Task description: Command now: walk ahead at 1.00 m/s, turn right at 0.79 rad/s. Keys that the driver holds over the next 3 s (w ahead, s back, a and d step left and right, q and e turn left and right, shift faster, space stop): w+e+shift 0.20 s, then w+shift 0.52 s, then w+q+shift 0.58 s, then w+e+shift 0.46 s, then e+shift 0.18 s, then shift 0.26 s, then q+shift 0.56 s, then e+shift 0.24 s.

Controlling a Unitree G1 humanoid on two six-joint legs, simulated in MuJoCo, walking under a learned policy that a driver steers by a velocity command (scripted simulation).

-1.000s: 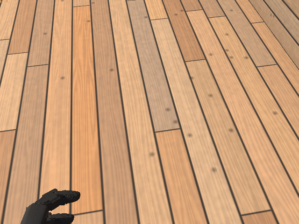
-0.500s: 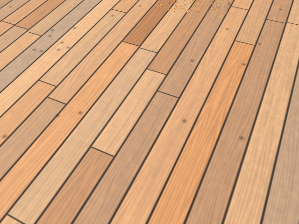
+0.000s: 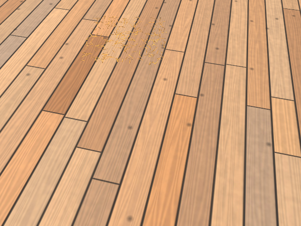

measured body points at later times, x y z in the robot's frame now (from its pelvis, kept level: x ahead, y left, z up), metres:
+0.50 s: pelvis +0.48 +0.01 +0.01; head +0.50 +0.01 +0.46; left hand +0.76 +0.19 -0.07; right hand +0.35 -0.26 -0.11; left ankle +0.44 +0.15 -0.73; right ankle +0.49 -0.12 -0.66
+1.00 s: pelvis +0.93 -0.17 +0.00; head +0.95 -0.17 +0.45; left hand +0.95 +0.12 -0.13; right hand +1.05 -0.45 -0.10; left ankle +1.16 -0.10 -0.67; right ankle +0.76 -0.19 -0.73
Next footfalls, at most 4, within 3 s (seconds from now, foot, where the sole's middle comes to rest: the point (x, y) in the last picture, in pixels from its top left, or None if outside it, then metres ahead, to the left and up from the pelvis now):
0.26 left None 0.48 0.14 -0.77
0.68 right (201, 165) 0.80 -0.20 -0.77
1.12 left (192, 96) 1.27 -0.19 -0.77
1.56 right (208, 51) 1.72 -0.33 -0.77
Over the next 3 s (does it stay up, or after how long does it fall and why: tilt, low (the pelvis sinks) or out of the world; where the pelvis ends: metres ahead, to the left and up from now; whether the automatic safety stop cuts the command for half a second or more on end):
stays up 2.08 -0.26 0.01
